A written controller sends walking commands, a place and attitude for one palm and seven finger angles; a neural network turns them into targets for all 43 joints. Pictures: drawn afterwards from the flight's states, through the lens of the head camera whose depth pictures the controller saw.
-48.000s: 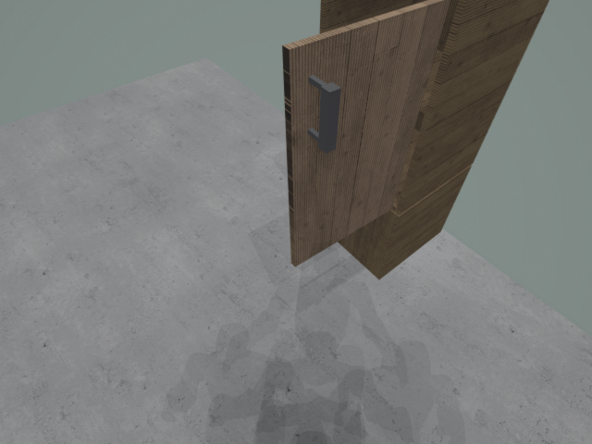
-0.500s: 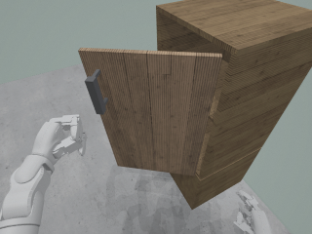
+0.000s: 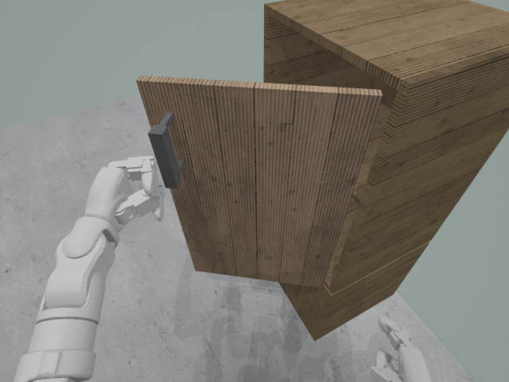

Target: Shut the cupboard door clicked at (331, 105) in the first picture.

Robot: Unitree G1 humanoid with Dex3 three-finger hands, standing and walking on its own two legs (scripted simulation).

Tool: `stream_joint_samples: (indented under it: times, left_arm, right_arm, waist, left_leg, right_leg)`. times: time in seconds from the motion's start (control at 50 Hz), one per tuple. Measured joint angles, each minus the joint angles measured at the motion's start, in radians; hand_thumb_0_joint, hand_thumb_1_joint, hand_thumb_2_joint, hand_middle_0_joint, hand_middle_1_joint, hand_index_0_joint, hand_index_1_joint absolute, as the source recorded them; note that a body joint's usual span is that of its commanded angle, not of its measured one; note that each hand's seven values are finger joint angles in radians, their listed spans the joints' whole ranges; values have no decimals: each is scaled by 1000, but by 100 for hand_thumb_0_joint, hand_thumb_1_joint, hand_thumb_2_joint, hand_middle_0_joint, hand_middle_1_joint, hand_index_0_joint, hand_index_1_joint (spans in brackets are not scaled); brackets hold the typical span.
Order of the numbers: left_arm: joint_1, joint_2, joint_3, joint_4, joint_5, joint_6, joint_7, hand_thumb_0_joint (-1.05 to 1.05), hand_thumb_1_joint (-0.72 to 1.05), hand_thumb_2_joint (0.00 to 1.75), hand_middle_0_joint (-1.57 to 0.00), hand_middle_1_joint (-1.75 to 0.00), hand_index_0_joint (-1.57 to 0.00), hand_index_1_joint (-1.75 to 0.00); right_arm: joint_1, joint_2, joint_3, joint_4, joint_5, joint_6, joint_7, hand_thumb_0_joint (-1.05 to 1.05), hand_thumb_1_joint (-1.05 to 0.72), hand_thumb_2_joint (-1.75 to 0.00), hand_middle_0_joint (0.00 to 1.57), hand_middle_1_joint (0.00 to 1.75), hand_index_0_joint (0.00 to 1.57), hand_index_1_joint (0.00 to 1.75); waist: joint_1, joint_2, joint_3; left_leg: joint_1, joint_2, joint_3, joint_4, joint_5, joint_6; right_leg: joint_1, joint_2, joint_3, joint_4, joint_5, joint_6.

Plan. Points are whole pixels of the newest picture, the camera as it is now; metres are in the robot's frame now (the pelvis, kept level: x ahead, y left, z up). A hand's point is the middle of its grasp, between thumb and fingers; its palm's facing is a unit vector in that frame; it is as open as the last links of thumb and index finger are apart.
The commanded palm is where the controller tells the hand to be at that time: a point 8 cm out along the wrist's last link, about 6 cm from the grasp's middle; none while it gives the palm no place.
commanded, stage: bring the fist close to the handle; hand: left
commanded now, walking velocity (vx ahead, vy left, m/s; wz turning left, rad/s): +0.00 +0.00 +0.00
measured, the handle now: (170, 151) +0.45 +0.18 +0.14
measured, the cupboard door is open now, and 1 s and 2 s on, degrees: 54 50 29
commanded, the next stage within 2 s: push the door shut along its arc in 0.46 s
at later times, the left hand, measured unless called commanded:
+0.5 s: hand (162, 195) +0.34 +0.16 +0.15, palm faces -0.05 -1.00 -0.04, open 3.1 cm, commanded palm +0.32 +0.21 +0.15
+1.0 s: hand (177, 167) +0.39 +0.16 +0.15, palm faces -0.13 -0.99 -0.05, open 3.1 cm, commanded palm +0.39 +0.20 +0.15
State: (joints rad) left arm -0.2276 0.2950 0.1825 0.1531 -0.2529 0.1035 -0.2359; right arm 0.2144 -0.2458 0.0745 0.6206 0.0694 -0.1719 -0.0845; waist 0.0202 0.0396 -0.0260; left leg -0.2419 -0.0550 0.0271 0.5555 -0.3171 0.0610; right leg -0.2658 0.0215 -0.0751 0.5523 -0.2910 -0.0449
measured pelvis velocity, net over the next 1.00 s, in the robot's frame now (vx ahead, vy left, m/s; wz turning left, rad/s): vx -0.01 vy -0.01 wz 0.00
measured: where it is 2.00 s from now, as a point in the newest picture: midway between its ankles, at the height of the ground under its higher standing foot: outside the picture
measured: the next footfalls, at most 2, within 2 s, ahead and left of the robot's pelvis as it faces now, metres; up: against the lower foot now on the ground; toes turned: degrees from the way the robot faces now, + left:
none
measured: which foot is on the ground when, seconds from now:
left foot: down 0.00-1.00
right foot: down 0.00-1.00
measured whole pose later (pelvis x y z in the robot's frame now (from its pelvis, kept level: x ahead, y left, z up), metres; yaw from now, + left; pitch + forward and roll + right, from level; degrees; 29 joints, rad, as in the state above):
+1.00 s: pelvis -0.01 -0.01 +0.00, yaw +0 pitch +2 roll +0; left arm -0.55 0.37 0.20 0.59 -0.24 0.01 -0.32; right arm 0.25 -0.29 0.06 0.64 0.07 -0.08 -0.08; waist -0.02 0.03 -0.02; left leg -0.29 -0.04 0.02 0.54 -0.30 0.04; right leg -0.31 0.03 -0.08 0.55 -0.27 -0.06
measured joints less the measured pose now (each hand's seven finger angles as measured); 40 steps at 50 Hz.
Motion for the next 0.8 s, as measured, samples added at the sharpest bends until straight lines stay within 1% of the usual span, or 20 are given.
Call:
stream_joint_samples:
  times: [0.08,0.16,0.24,0.36,0.4,0.46,0.52,0.64,0.68,0.8]
  left_arm:
    - [-30,-14,-27,28,19,24,23,2,90,90,-130,-150,-130,-150]
    - [-29,-34,-44,18,21,4,37,2,90,90,-130,-150,-130,-150]
    - [-22,-41,-31,21,23,-9,50,2,90,90,-130,-150,-130,-150]
    - [-12,-24,-16,34,39,18,64,2,90,90,-130,-150,-130,-150]
    - [-5,-24,-22,23,37,16,62,2,90,90,-130,-150,-130,-150]
    - [6,-28,-30,2,28,-4,52,2,90,90,-130,-150,-130,-150]
    - [-14,-31,-36,19,22,-17,44,2,90,90,-130,-150,-130,-150]
    - [-68,-13,-24,101,31,12,44,2,90,90,-130,-150,-130,-150]
    - [-87,-2,-25,128,35,11,38,2,90,90,-130,-150,-130,-150]
    - [-189,23,-21,234,21,-42,-7,2,90,90,-130,-150,-130,-150]
  right_arm:
    - [3,-1,-1,-4,-2,18,6,1,-90,-90,21,30,20,30]
    - [10,-1,-3,-2,-8,29,11,1,-90,-90,21,30,20,30]
    - [17,2,-4,1,-10,47,19,1,-90,-90,21,30,20,30]
    - [18,-6,-11,-12,-5,71,21,1,-90,-90,21,30,20,30]
    - [19,-11,-15,-14,-5,69,18,1,-90,-90,21,30,20,30]
    - [15,-14,-17,-11,-6,66,13,1,-90,-90,20,30,20,30]
    - [6,-12,-14,-3,-4,67,9,1,-90,-90,20,30,20,30]
    - [-15,-7,-4,-7,-2,82,6,1,-90,-90,20,30,20,30]
    - [-15,-8,-3,-11,-1,84,3,1,-90,-90,20,30,20,30]
    - [-11,-13,3,4,-2,83,-5,1,-90,-90,21,30,20,30]
  waist:
    - [-4,5,4]
    - [-6,6,-2]
    - [-8,-1,-11]
    - [-8,-1,2]
    - [-5,3,7]
    - [-1,5,7]
    - [0,2,6]
    - [-11,-3,12]
    - [-14,-2,16]
    - [-25,-5,24]
  left_leg:
    - [2,-4,4,-11,5,5]
    - [10,-6,12,-23,7,8]
    - [24,-5,19,-35,9,8]
    - [35,-2,17,-41,12,6]
    - [37,-2,14,-42,14,6]
    - [40,-2,10,-44,16,5]
    - [39,-3,3,-41,18,3]
    - [35,1,1,-44,25,-3]
    - [33,3,0,-44,27,-5]
    - [15,6,-5,-35,28,-10]
  right_leg:
    - [-1,-4,5,-7,5,5]
    - [3,-5,13,-14,7,9]
    - [12,-3,21,-21,8,9]
    - [26,0,19,-32,13,7]
    - [29,0,16,-35,16,7]
    - [34,0,13,-38,17,6]
    - [37,-1,6,-37,17,4]
    - [32,3,3,-38,23,-4]
    - [30,4,2,-39,24,-6]
    - [14,7,-4,-32,25,-12]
